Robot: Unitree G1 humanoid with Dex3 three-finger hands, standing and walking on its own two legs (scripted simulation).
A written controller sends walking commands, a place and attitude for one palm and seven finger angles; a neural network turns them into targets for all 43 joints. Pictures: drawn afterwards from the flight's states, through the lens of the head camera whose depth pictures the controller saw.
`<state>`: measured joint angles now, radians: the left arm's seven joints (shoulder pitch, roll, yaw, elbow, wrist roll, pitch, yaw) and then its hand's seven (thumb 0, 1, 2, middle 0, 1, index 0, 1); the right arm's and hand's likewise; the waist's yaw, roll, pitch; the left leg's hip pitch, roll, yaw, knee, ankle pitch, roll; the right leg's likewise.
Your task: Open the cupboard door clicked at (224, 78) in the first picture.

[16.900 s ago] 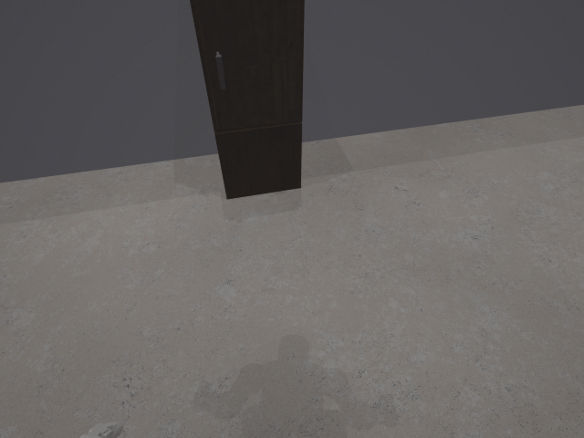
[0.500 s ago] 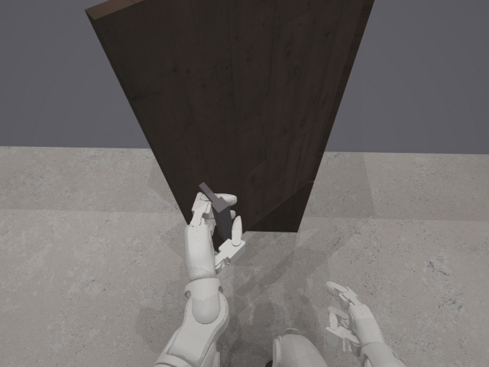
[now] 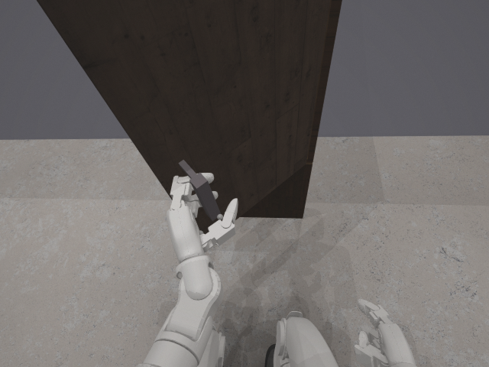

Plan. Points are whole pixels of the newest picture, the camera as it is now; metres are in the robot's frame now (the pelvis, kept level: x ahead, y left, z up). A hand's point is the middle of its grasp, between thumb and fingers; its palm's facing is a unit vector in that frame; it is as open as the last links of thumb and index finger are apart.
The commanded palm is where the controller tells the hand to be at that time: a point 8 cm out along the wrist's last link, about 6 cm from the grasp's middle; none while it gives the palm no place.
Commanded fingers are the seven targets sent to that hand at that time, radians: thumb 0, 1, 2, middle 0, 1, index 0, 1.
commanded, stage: open thumb and fingers to let go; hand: left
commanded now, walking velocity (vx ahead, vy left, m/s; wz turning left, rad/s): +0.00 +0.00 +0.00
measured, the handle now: (200, 191) +0.40 +0.07 +0.03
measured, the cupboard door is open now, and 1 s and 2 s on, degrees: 43 41 41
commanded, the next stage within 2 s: slide the hand sideways off the handle in 0.52 s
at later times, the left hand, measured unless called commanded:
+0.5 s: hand (212, 227) +0.33 +0.05 +0.02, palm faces +0.27 -0.96 -0.04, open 15.1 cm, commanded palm +0.30 +0.10 +0.02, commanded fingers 0.00 -0.50 0.30 -0.15 -0.30 -0.15 -0.30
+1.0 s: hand (200, 243) +0.31 +0.07 +0.03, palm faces -0.18 -0.98 +0.08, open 16.4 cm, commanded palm +0.28 +0.12 +0.02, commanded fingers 0.00 -0.50 0.30 -0.15 -0.30 -0.15 -0.30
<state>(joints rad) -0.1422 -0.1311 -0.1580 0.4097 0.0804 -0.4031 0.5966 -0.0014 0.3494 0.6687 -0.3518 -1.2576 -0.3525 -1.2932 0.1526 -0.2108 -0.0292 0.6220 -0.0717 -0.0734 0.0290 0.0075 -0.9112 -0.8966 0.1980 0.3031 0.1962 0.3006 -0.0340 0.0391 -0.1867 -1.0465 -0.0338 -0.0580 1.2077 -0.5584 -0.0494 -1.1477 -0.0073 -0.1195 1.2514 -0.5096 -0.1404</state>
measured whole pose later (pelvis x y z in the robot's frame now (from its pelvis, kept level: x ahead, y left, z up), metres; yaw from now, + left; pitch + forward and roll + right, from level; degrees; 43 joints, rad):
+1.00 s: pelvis +0.00 +0.09 +0.00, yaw -4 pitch +21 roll +0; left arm -0.07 -0.10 -0.28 0.39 0.02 -0.47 0.23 -0.02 -0.50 0.30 -0.13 -0.30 -0.13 -0.30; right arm 0.24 -0.23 -0.01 0.52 -0.03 -0.04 0.06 0.01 -0.91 -0.90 0.20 0.30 0.20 0.30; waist -0.03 0.03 -0.19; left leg -1.06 -0.06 0.02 1.29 -0.59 0.05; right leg -1.14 -0.02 -0.03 1.26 -0.48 -0.02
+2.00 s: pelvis +0.00 +0.06 -0.02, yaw -3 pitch +21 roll +0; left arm 0.38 0.10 -0.16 -0.07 -0.06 -0.44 -0.01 -0.02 -0.50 0.30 -0.15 -0.30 -0.15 -0.30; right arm 0.19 -0.21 0.00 0.43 0.00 -0.06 -0.01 0.01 -0.91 -0.90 0.20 0.30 0.20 0.30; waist 0.01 0.03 -0.19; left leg -1.09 -0.04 -0.02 1.38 -0.65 0.00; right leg -1.17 -0.01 -0.08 1.35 -0.55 -0.06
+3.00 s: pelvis +0.05 +0.10 +0.11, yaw -4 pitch -2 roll -1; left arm 0.52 0.34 0.23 -0.41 -0.05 -0.04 0.13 0.00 0.39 0.68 -0.19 -0.31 -0.18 -0.30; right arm 0.25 -0.22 0.07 0.56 0.01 -0.12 -0.09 0.01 -0.90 -0.90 0.20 0.30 0.20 0.30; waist 0.05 0.07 -0.04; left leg -0.16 -0.05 -0.01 0.57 -0.37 0.06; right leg -0.23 0.00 -0.04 0.54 -0.28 0.00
